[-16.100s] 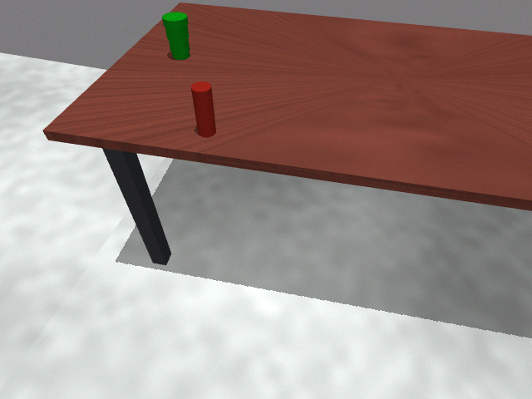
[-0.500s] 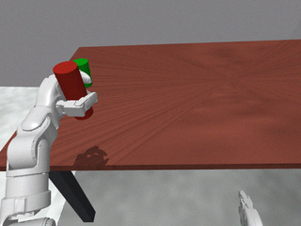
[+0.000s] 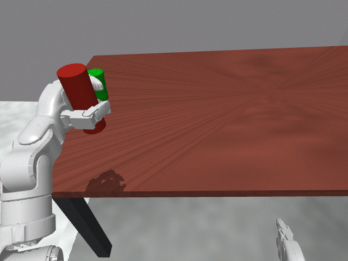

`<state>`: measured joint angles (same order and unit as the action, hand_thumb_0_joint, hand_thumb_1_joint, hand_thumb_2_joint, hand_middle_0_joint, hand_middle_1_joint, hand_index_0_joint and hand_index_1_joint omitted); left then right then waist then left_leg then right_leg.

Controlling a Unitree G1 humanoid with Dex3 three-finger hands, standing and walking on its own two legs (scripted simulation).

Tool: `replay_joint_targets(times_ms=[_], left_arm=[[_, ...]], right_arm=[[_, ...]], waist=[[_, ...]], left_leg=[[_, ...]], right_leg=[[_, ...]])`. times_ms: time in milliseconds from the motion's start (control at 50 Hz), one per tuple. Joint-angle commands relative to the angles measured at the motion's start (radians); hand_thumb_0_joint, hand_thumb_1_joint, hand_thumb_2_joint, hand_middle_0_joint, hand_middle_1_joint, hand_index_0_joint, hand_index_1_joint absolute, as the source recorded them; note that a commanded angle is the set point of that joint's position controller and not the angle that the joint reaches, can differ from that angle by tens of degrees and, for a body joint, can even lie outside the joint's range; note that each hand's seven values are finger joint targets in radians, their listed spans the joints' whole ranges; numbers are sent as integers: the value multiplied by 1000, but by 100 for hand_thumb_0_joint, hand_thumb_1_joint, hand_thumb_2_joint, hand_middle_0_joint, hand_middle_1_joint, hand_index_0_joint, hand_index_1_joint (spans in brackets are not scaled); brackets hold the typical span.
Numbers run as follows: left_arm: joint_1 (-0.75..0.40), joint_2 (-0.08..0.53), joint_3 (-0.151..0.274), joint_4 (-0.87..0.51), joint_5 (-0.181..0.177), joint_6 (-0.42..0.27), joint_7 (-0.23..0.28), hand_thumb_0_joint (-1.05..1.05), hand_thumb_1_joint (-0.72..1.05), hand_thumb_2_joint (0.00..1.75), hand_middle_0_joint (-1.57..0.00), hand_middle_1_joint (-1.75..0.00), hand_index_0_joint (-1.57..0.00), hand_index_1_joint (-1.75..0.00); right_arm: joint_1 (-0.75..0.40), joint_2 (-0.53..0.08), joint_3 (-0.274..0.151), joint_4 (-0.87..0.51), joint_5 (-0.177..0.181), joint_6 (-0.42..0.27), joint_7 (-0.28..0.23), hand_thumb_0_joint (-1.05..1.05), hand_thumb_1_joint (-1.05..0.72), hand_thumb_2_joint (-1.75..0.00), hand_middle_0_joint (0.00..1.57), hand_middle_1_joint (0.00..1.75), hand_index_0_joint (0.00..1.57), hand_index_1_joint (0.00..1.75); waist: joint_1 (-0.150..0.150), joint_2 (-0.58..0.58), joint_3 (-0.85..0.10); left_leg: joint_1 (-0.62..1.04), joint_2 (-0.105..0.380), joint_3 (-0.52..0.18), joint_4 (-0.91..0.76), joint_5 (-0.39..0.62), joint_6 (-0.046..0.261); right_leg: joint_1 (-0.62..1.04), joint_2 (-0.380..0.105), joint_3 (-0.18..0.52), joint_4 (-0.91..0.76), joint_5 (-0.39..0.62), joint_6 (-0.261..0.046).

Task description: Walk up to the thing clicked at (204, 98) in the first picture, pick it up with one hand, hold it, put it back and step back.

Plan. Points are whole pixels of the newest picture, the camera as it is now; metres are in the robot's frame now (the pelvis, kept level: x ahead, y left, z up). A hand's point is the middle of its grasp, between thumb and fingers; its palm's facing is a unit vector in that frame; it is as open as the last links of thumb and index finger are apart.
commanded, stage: hold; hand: left
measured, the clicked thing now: (84, 101) +0.34 +0.16 +0.27
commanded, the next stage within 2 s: crouch in 1.82 s
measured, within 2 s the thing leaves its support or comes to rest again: neither
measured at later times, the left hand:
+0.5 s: hand (90, 105) +0.33 +0.15 +0.26, palm faces -0.04 -1.00 -0.02, open 6.7 cm
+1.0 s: hand (88, 106) +0.32 +0.15 +0.26, palm faces -0.04 -1.00 -0.02, open 6.6 cm
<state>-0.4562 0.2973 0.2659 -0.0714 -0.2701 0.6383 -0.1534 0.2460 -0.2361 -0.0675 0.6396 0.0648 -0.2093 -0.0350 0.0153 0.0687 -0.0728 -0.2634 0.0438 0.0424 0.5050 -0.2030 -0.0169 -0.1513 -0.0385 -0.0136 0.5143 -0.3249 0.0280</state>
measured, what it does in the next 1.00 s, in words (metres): stands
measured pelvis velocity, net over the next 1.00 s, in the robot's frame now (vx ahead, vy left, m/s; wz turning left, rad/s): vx -0.01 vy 0.00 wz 0.00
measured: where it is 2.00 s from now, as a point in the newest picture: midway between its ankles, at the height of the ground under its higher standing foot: outside the picture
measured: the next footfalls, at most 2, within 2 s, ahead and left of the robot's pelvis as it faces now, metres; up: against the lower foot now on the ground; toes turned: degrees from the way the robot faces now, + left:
none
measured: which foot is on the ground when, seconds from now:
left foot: down 0.00-1.00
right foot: down 0.00-1.00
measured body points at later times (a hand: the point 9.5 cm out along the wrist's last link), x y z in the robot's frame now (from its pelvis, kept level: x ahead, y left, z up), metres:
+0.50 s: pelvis +0.00 +0.00 +0.00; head -0.05 -0.03 +0.45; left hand +0.33 +0.21 +0.26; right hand +0.17 -0.25 -0.07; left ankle +0.04 +0.13 -0.74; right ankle -0.03 -0.13 -0.74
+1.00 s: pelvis -0.01 +0.00 +0.00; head -0.05 -0.03 +0.44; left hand +0.32 +0.21 +0.27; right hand +0.16 -0.25 -0.08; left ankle +0.04 +0.13 -0.74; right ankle -0.03 -0.13 -0.74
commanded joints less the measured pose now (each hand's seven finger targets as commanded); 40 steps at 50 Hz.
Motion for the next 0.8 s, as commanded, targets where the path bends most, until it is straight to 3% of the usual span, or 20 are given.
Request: replay_joint_targets(times_ms=[0, 20, 80, 160, 300, 340, 380, 440, 460, 480, 520, 560, 580, 600, 620, 680, 700, 740, 760, 780], left_arm=[[-433, 174, 63, -269, -15, -76, 2, 0, 48, 126, -137, -140, -137, -141], [-453, 205, 91, -277, -14, -78, 1, 0, 48, 126, -137, -140, -138, -141], [-448, 181, 74, -281, -18, -71, 4, 0, 49, 128, -138, -142, -139, -143], [-470, 215, 99, -289, -17, -66, 10, 0, 47, 127, -137, -141, -138, -141], [-470, 209, 88, -239, -14, -45, 6, 0, 47, 126, -138, -141, -138, -142], [-442, 174, 60, -208, -21, -38, -3, 0, 46, 125, -137, -141, -138, -141], [-444, 203, 84, -221, -22, -38, -8, 0, 45, 124, -137, -140, -137, -140], [-481, 198, 68, -278, -20, -38, -7, 0, 46, 125, -136, -140, -137, -140], [-508, 216, 87, -286, -21, -39, -5, 0, 47, 126, -137, -140, -137, -141], [-492, 228, 102, -271, -22, -37, -1, 0, 46, 125, -136, -140, -137, -140], [-514, 200, 75, -282, -21, -37, 6, 0, 47, 125, -136, -139, -136, -140], [-480, 209, 97, -246, -21, -31, 14, 0, 47, 124, -135, -139, -136, -139], [-492, 207, 81, -247, -16, -30, 16, 0, 45, 125, -136, -139, -136, -140], [-476, 222, 111, -228, -19, -30, 16, 0, 46, 125, -136, -140, -137, -140], [-469, 207, 91, -238, -18, -30, 17, 0, 45, 124, -135, -139, -136, -140], [-474, 195, 85, -230, -21, -24, 11, 0, 47, 125, -135, -139, -136, -139], [-481, 189, 70, -260, -21, -25, 9, 0, 46, 125, -136, -139, -137, -140], [-469, 206, 85, -268, -18, -24, 9, 0, 47, 125, -136, -139, -137, -140], [-461, 209, 93, -245, -23, -20, 7, 0, 48, 124, -137, -139, -137, -140], [-463, 196, 74, -273, -20, -19, 5, 0, 46, 123, -136, -139, -137, -139]], right_arm=[[-143, -119, -45, -178, 4, -61, -3, 0, 54, -5, 5, 5, 5, 5], [-133, -130, -55, -180, 1, -60, -4, 0, 54, -5, 5, 5, 5, 5], [-145, -109, -41, -165, 3, -59, -2, 0, 54, -5, 5, 5, 5, 5], [-141, -115, -42, -175, 0, -67, -4, 0, 54, -5, 5, 5, 5, 5], [-146, -126, -48, -167, 4, -65, -9, 0, 54, -5, 5, 5, 5, 5], [-136, -111, -33, -157, 7, -68, -4, 0, 54, -5, 5, 5, 5, 5], [-147, -125, -41, -176, 7, -68, -5, 0, 54, -5, 5, 5, 5, 5], [-141, -105, -22, -176, 7, -65, -1, 0, 54, -5, 5, 5, 5, 5], [-136, -121, -41, -181, 5, -66, -7, 0, 54, -5, 5, 5, 5, 5], [-131, -127, -44, -177, 4, -67, -7, 0, 54, -5, 5, 5, 5, 5], [-154, -121, -42, -171, 3, -68, -7, 0, 54, -5, 5, 5, 5, 5], [-150, -120, -42, -173, 4, -71, -7, 0, 54, -5, 5, 5, 5, 5], [-145, -116, -40, -161, 5, -70, -5, 0, 54, -5, 5, 5, 5, 5], [-123, -121, -45, -162, 3, -68, -6, 0, 54, -5, 5, 5, 5, 5], [-146, -112, -35, -172, 6, -70, -3, 0, 54, -5, 5, 5, 5, 5], [-136, -122, -44, -185, 5, -73, -4, 0, 54, -5, 5, 5, 5, 5], [-147, -113, -37, -173, 6, -74, -1, 0, 54, -5, 5, 5, 5, 5], [-141, -108, -32, -164, 8, -72, 1, 0, 54, -5, 5, 5, 5, 5], [-137, -118, -42, -173, 9, -73, -1, 0, 54, -5, 5, 5, 5, 5], [-154, -116, -38, -175, 7, -74, -1, 0, 54, -5, 5, 5, 5, 5]], waist=[[3, -50, -200], [-5, -67, -222], [2, -31, -187], [-6, -71, -220], [-1, -61, -196], [-5, -63, -164], [4, -70, -192], [5, -47, -206], [-6, -46, -236], [-5, -70, -216], [-1, -40, -201], [2, -66, -197], [3, -48, -184], [-4, -84, -191], [10, -69, -179], [-7, -82, -197], [2, -64, -189], [14, -50, -196], [3, -60, -191], [8, -46, -192]], left_leg=[[215, -34, -4, -35, 153, 32], [223, -33, -5, -30, 164, 35], [203, -37, -2, -31, 146, 33], [215, -40, 0, -18, 151, 40], [200, -38, -4, -29, 127, 35], [188, -37, -4, -31, 108, 37], [194, -36, -6, -27, 137, 37], [202, -42, 0, -20, 155, 38], [224, -41, 1, -14, 170, 40], [214, -38, -3, -15, 162, 40], [202, -39, -3, -23, 133, 37], [197, -35, -6, -25, 117, 36], [186, -39, -4, -27, 112, 35], [187, -37, -3, -22, 111, 40], [176, -38, -5, -27, 105, 35], [195, -36, -3, -22, 108, 37], [188, -37, -4, -24, 105, 37], [185, -38, -4, -25, 107, 34], [186, -35, -4, -23, 105, 36], [185, -37, -5, -26, 109, 34]], right_leg=[[-123, 42, -46, -89, 215, -14], [-117, 42, -44, -91, 228, -11], [-131, 39, -42, -91, 213, -13], [-116, 35, -38, -91, 227, -4], [-135, 38, -42, -91, 194, -12], [-145, 38, -43, -89, 178, -13], [-133, 38, -45, -85, 202, -12], [-134, 35, -39, -82, 230, -9], [-129, 33, -36, -80, 246, -6], [-129, 37, -41, -80, 233, -6], [-135, 35, -39, -81, 206, -11], [-141, 41, -45, -81, 178, -11], [-146, 38, -42, -83, 178, -14], [-142, 39, -41, -87, 179, -9], [-142, 40, -45, -83, 169, -13], [-146, 41, -43, -83, 172, -11], [-146, 40, -44, -82, 171, -13], [-146, 39, -43, -81, 167, -15], [-146, 40, -43, -81, 168, -14], [-149, 41, -43, -79, 169, -16]])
